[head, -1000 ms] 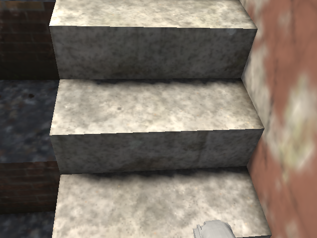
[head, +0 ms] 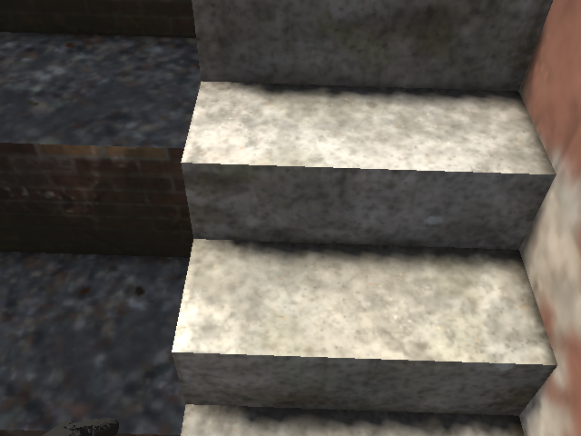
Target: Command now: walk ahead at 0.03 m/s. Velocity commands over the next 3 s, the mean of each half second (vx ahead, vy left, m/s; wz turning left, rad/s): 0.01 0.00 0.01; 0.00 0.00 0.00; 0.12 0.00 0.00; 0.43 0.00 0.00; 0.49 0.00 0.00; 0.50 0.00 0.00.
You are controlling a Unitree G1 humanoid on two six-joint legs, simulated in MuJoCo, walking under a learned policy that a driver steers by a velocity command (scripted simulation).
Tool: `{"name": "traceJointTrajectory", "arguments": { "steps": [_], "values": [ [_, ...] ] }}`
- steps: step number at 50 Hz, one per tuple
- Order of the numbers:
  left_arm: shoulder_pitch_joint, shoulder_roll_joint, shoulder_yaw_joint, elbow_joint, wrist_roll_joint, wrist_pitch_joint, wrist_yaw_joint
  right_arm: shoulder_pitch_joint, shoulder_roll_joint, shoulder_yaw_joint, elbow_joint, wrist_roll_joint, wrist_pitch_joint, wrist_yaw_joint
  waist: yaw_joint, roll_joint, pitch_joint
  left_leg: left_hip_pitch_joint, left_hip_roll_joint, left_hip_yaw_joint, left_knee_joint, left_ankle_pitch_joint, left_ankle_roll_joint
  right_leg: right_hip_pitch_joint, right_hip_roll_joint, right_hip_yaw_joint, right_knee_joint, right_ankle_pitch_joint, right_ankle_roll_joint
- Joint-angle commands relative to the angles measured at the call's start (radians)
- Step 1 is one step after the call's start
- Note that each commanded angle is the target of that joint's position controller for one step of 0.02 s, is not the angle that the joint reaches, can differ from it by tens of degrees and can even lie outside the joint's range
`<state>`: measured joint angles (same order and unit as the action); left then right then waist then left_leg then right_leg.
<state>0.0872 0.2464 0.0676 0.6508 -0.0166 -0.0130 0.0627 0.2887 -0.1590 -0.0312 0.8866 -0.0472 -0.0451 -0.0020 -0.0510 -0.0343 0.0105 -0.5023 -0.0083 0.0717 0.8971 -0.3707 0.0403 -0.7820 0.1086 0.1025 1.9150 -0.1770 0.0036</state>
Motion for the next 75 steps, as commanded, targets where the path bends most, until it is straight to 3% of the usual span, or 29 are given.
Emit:
{"name": "traceJointTrajectory", "arguments": {
  "steps": [1, 4, 6, 7, 8, 9, 10, 11, 12, 13, 14, 15, 16, 18, 20, 21, 24, 29, 30, 32, 36, 44, 50, 51, 59, 61, 67, 72, 75],
  "values": [
    [0.123, -0.024, -0.015, 0.002, -0.005, 0.021, 0.01, -0.075, -0.083, -0.015, -0.099, -0.005, -0.069, -0.007, 0.057, -0.01, -0.012, 0.086, 0.209, -0.318, -0.399, 0.341, 0.106, 0.002, -0.006, 0.048, -0.071, 0.079, 0.034],
    [0.088, -0.011, -0.015, 0.004, 0.003, 0.038, 0.013, -0.061, -0.125, -0.019, -0.119, -0.014, -0.08, -0.022, 0.062, 0.031, -0.009, 0.093, 0.221, -0.255, -0.475, 0.446, 0.119, 0.137, -0.013, -0.004, -0.404, 0.079, 0.044],
    [0.071, -0.024, -0.031, 0.026, -0.013, 0.049, 0.011, -0.104, -0.139, -0.013, -0.125, -0.017, -0.062, -0.026, 0.077, 0.15, -0.029, 0.077, 0.168, -0.108, -0.543, 0.442, 0.09, 0.344, -0.055, -0.091, -0.84, 0.046, 0.021],
    [0.0, -0.017, -0.034, 0.012, -0.015, 0.045, 0.003, -0.069, -0.154, -0.018, -0.12, -0.015, -0.048, -0.036, 0.035, 0.222, -0.015, 0.101, 0.161, -0.118, -0.588, 0.418, 0.108, 0.397, -0.051, -0.123, -1.035, -0.048, 0.009],
    [0.059, -0.005, -0.019, 0.041, -0.012, 0.046, 0.019, -0.038, -0.169, -0.024, -0.123, -0.026, -0.049, -0.033, 0.058, 0.358, -0.033, 0.115, 0.206, -0.176, -0.617, 0.497, 0.121, 0.488, -0.085, -0.092, -1.066, -0.059, -0.005],
    [0.102, 0.015, -0.015, 0.075, -0.017, 0.041, 0.027, -0.031, -0.16, -0.024, -0.129, -0.017, -0.04, -0.027, 0.057, 0.37, -0.045, 0.194, 0.217, -0.189, -0.595, 0.474, 0.124, 0.518, -0.11, -0.061, -1.244, -0.076, -0.009],
    [0.121, 0.006, -0.014, 0.122, -0.015, 0.036, 0.031, -0.006, -0.138, -0.026, -0.127, 0.003, -0.025, -0.017, 0.042, 0.322, -0.05, 0.232, 0.196, -0.183, -0.558, 0.355, 0.108, 0.557, -0.09, -0.105, -1.387, -0.014, -0.007],
    [0.106, 0.017, -0.011, 0.137, 0.013, 0.034, 0.038, 0.031, -0.119, -0.023, -0.119, 0.02, -0.015, -0.009, 0.031, 0.256, -0.044, 0.218, 0.165, -0.173, -0.529, 0.174, 0.073, 0.602, -0.112, -0.067, -1.467, -0.001, 0.01],
    [0.123, 0.049, -0.006, 0.152, 0.032, 0.025, 0.042, 0.084, -0.096, -0.024, -0.117, 0.021, -0.005, 0.0, 0.012, 0.13, -0.037, 0.163, 0.131, -0.144, -0.461, 0.044, 0.033, 0.662, -0.214, 0.077, -1.506, 0.088, 0.008],
    [0.14, 0.066, -0.015, 0.147, 0.036, 0.018, 0.048, 0.139, -0.083, -0.028, -0.114, 0.011, 0.007, 0.005, -0.015, 0.022, -0.01, 0.075, 0.102, -0.11, -0.359, -0.058, 0.008, 0.682, -0.312, 0.186, -1.517, 0.166, -0.012],
    [0.135, 0.064, -0.007, 0.136, 0.02, 0.026, 0.053, 0.162, -0.038, -0.016, -0.122, 0.034, 0.027, 0.003, -0.028, -0.188, -0.001, 0.056, 0.066, -0.085, -0.338, -0.025, -0.007, 0.571, -0.345, 0.288, -1.581, -0.156, -0.107],
    [0.144, 0.021, -0.015, 0.131, 0.021, 0.028, 0.045, 0.115, -0.091, -0.021, -0.11, 0.027, 0.042, -0.008, 0.022, -0.159, 0.025, 0.063, 0.051, -0.082, -0.272, -0.021, -0.006, 0.487, -0.35, 0.381, -1.674, -0.475, -0.144],
    [0.121, 0.024, -0.015, 0.126, 0.018, 0.026, 0.04, 0.053, -0.09, -0.021, -0.124, 0.019, 0.053, -0.01, 0.038, -0.14, 0.051, 0.051, 0.045, -0.08, -0.202, -0.017, 0.003, 0.442, -0.35, 0.383, -1.695, -0.542, -0.159],
    [0.137, 0.002, -0.022, 0.15, 0.019, 0.012, 0.044, 0.04, -0.094, -0.021, -0.124, 0.021, 0.063, -0.002, 0.042, -0.14, 0.023, 0.025, 0.054, -0.106, -0.143, -0.034, -0.006, 0.473, -0.335, 0.345, -1.686, -0.413, -0.175],
    [0.165, 0.0, -0.02, 0.182, 0.004, 0.004, 0.05, 0.036, -0.071, -0.01, -0.125, 0.028, 0.061, 0.01, 0.032, -0.101, -0.002, 0.054, 0.039, -0.103, -0.24, -0.053, -0.013, 0.536, -0.3, 0.276, -1.66, -0.278, -0.145],
    [0.139, -0.013, -0.03, 0.176, -0.008, 0.005, 0.053, 0.02, -0.059, 0.0, -0.129, 0.03, 0.071, 0.005, 0.033, -0.132, -0.013, 0.105, 0.031, -0.086, -0.357, -0.052, -0.013, 0.539, -0.274, 0.233, -1.641, -0.215, -0.13],
    [0.151, 0.03, -0.017, 0.177, -0.02, 0.005, 0.059, 0.04, -0.084, 0.005, -0.12, 0.024, 0.072, -0.006, 0.024, -0.13, -0.046, 0.23, 0.028, -0.075, -0.42, 0.108, 0.009, 0.483, -0.263, 0.203, -1.596, -0.186, -0.108],
    [0.161, 0.038, -0.004, 0.198, -0.014, 0.014, 0.048, 0.043, -0.082, 0.018, -0.123, 0.01, 0.062, -0.007, 0.024, -0.032, 0.02, 0.18, 0.061, -0.083, -0.475, 0.05, 0.008, 0.432, -0.212, 0.111, -1.541, -0.235, -0.082],
    [0.187, 0.06, 0.006, 0.208, 0.002, 0.014, 0.044, 0.058, -0.083, 0.016, -0.118, 0.019, 0.048, -0.004, 0.02, -0.009, 0.032, 0.162, 0.065, -0.083, -0.481, 0.052, 0.015, 0.444, -0.209, 0.098, -1.528, -0.217, -0.076],
    [0.192, 0.063, 0.012, 0.208, 0.009, 0.014, 0.041, 0.055, -0.075, 0.018, -0.116, 0.022, 0.038, -0.003, 0.028, 0.016, 0.026, 0.155, 0.073, -0.093, -0.5, 0.063, 0.02, 0.468, -0.199, 0.072, -1.504, -0.176, -0.07],
    [0.179, 0.059, 0.014, 0.22, -0.004, 0.009, 0.029, 0.045, -0.08, 0.017, -0.128, 0.016, 0.024, -0.005, 0.034, 0.077, 0.01, 0.156, 0.094, -0.126, -0.534, 0.083, 0.03, 0.501, -0.18, 0.018, -1.458, -0.071, -0.053],
    [0.159, 0.05, -0.005, 0.229, -0.002, 0.005, 0.004, 0.054, -0.082, 0.021, -0.141, 0.01, 0.016, 0.001, 0.031, 0.043, -0.007, 0.218, 0.12, -0.153, -0.566, 0.181, 0.029, 0.561, -0.188, 0.0, -1.498, 0.011, -0.043],
    [0.156, 0.075, -0.007, 0.244, -0.005, 0.004, 0.009, 0.076, -0.097, 0.015, -0.14, 0.014, 0.007, 0.002, 0.02, 0.063, 0.002, 0.25, 0.121, -0.15, -0.583, 0.217, 0.031, 0.585, -0.193, 0.005, -1.507, 0.027, -0.043],
    [0.143, 0.082, -0.006, 0.245, -0.014, 0.002, 0.004, 0.057, -0.095, 0.015, -0.141, 0.012, 0.006, -0.002, 0.015, 0.066, 0.007, 0.265, 0.121, -0.143, -0.587, 0.232, 0.035, 0.573, -0.193, 0.009, -1.512, 0.025, -0.051],
    [0.132, 0.092, -0.015, 0.247, -0.011, 0.003, 0.005, 0.053, -0.107, 0.014, -0.135, 0.014, 0.007, -0.004, 0.012, 0.055, 0.006, 0.284, 0.12, -0.129, -0.602, 0.251, 0.039, 0.59, -0.199, 0.015, -1.523, 0.053, -0.055],
    [0.14, 0.092, -0.015, 0.246, 0.0, 0.008, 0.012, 0.057, -0.109, 0.015, -0.138, 0.017, 0.009, 0.002, 0.018, 0.045, 0.012, 0.266, 0.117, -0.132, -0.601, 0.221, 0.035, 0.598, -0.201, 0.013, -1.519, 0.057, -0.043],
    [0.154, 0.104, -0.017, 0.253, 0.001, 0.012, 0.001, 0.106, -0.129, 0.003, -0.104, 0.013, 0.024, 0.001, 0.02, 0.065, 0.046, 0.243, 0.096, -0.145, -0.638, -0.126, 0.072, 0.53, -0.157, -0.004, -1.51, -0.202, -0.078],
    [0.198, 0.131, -0.009, 0.246, -0.005, 0.007, 0.002, 0.111, -0.129, 0.0, -0.103, 0.011, 0.015, 0.003, 0.032, 0.035, 0.09, 0.216, 0.076, -0.117, -0.595, -0.116, 0.088, 0.502, -0.185, 0.058, -1.542, -0.31, -0.11],
    [0.196, 0.165, 0.007, 0.235, 0.0, 0.01, 0.004, 0.096, -0.104, 0.011, -0.1, 0.015, -0.002, 0.008, 0.036, -0.026, 0.102, 0.175, 0.041, -0.059, -0.529, -0.039, 0.086, 0.522, -0.227, 0.144, -1.587, -0.397, -0.13]
  ]
}}
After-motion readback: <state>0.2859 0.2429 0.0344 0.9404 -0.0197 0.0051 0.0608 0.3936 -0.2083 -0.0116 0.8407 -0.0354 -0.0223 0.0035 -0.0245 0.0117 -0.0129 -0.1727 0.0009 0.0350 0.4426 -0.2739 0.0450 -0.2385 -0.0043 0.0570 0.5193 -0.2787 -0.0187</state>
